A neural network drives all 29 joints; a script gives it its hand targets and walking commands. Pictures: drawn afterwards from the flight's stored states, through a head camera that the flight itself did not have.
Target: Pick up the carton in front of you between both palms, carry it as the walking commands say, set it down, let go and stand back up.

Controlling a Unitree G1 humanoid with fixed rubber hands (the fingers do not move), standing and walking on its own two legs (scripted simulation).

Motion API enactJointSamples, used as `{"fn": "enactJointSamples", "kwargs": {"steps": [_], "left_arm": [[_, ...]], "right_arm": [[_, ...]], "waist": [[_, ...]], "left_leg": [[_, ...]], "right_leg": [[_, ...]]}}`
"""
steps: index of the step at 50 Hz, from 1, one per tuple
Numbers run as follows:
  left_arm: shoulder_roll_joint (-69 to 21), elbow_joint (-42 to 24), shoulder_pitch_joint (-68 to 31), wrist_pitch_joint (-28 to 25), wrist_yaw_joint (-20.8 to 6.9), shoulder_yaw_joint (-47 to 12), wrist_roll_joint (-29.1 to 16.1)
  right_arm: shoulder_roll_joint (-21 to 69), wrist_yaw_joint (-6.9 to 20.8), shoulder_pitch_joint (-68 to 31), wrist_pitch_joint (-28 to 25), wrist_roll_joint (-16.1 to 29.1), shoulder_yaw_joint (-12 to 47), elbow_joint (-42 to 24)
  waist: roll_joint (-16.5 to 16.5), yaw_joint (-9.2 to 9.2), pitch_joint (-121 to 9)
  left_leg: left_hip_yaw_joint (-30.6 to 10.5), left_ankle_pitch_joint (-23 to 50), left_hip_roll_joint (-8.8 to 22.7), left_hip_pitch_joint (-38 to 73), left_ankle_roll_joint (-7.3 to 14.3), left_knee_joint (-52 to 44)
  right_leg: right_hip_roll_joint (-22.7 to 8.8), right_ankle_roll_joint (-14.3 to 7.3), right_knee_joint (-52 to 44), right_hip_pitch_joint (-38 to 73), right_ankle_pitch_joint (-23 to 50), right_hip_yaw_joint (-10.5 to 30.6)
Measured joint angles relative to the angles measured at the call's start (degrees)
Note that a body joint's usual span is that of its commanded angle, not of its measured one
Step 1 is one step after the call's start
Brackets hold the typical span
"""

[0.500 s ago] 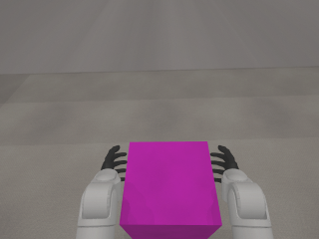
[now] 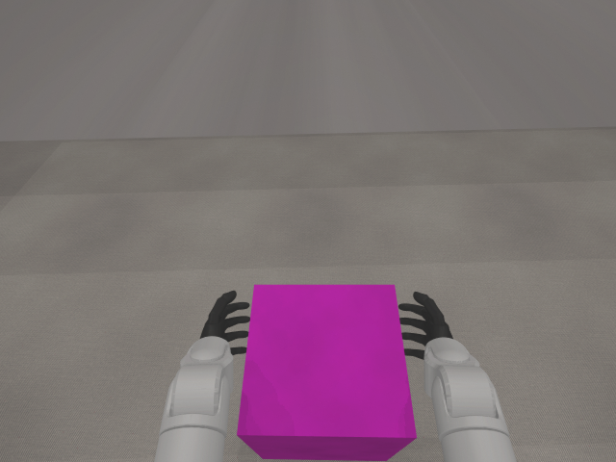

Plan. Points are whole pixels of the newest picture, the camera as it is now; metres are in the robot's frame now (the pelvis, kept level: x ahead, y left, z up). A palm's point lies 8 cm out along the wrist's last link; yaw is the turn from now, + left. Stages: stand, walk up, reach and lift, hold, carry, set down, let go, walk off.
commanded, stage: carry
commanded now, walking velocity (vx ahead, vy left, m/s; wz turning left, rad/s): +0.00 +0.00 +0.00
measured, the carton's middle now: (324, 378) +0.30 +0.00 -0.10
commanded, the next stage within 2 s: hold in 0.78 s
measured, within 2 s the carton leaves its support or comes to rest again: neither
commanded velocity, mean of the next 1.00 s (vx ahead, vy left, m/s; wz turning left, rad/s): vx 0.00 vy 0.00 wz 0.00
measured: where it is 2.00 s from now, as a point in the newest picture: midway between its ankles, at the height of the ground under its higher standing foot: outside the picture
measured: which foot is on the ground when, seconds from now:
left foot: down 0.00-1.00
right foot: down 0.00-1.00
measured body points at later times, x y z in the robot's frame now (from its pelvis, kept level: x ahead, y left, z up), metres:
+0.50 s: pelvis -0.02 +0.01 +0.00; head -0.04 +0.01 +0.45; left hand +0.28 +0.16 +0.03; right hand +0.28 -0.14 +0.03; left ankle -0.07 +0.09 -0.73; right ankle +0.08 -0.12 -0.73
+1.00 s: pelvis -0.03 +0.00 +0.01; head -0.04 -0.01 +0.46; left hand +0.23 +0.20 +0.03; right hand +0.28 -0.10 +0.03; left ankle -0.07 +0.09 -0.73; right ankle +0.08 -0.15 -0.73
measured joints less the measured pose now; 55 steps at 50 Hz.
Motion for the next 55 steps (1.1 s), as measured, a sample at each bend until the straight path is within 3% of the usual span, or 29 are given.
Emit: {"fn": "enactJointSamples", "kwargs": {"steps": [6,39,43,46,50,55], "left_arm": [[0.02,-3.19,0.16,1.67,0.39,-0.6,-0.72],[0.03,-3.33,0.26,3.27,0.2,-0.65,-0.3],[-0.09,-0.15,-0.21,-0.05,-0.27,-0.7,0.39],[-0.03,1.12,-0.04,-0.95,0.12,-0.45,0.41],[-0.03,1.72,-0.19,-0.86,0.15,0.65,0.19],[-0.13,2.68,-0.82,-0.58,-0.73,1.95,0.2]], "right_arm": [[-0.04,-0.39,0.3,1.7,0.92,0.65,-3.34],[0.0,-0.27,0.08,3.31,0.2,0.73,-3.17],[-0.34,0.37,2.32,2.27,0.31,0.98,-5.97],[-0.45,0.89,3.23,1.51,0.26,1.47,-6.08],[-0.26,1.21,1.82,0.75,-0.73,1.24,-3.23],[0.19,0.91,-0.88,0.57,-2.09,-0.1,0.35]], "waist": [[-0.02,0.02,-0.19],[0.03,0.0,-0.12],[1.32,-1.67,4.65],[0.94,-1.55,5.99],[0.78,-0.32,6.25],[1.6,0.43,5.72]], "left_leg": [[0.11,0.52,-0.27,-0.91,0.36,0.32],[0.71,1.23,-1.01,-2.66,1.46,1.44],[-3.72,3.77,-2.21,2.36,2.08,-2.5],[-7.11,6.03,-3.69,4.81,1.48,-5.8],[-10.64,7.52,-4.64,5.83,0.82,-7.3],[-13.86,8.12,-4.56,6.03,-0.32,-7.45]], "right_leg": [[-0.26,0.11,-0.71,-0.45,1.16,0.11],[-1.15,0.75,-1.69,-1.36,3.39,0.68],[2.13,1.27,-6.31,5.76,4.82,8.78],[2.98,1.94,-8.64,9.34,4.48,14.05],[3.54,2.99,-9.52,11.48,3.28,16.78],[4.1,3.72,-9.38,12.56,2.86,15.93]]}}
